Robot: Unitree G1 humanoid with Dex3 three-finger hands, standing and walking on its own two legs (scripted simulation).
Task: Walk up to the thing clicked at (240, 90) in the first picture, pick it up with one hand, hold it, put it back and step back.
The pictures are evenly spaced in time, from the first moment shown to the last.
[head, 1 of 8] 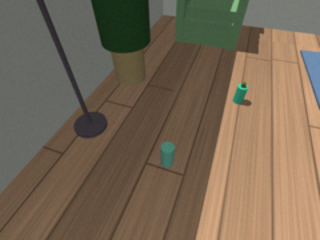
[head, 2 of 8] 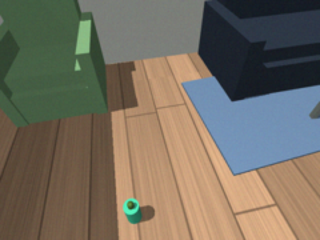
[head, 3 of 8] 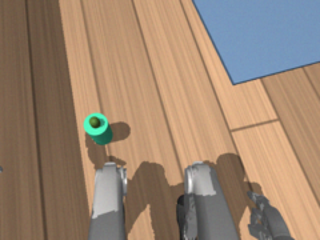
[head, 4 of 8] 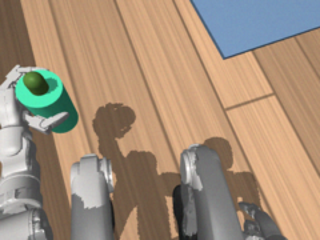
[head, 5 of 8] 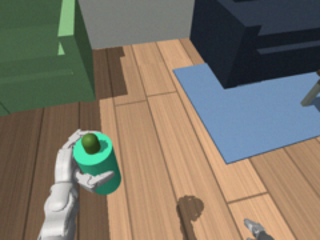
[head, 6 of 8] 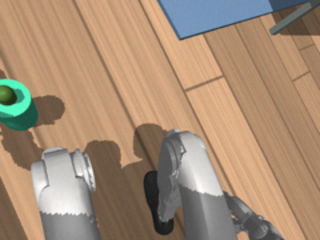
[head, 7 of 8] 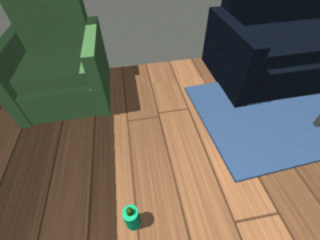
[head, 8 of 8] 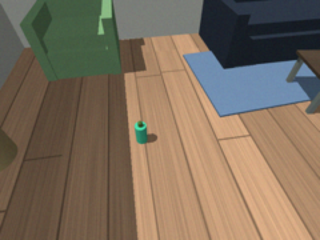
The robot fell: no
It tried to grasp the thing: yes
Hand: left
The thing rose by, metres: 0.66
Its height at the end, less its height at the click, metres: +0.00
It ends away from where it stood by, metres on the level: 0.01
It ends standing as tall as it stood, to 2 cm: yes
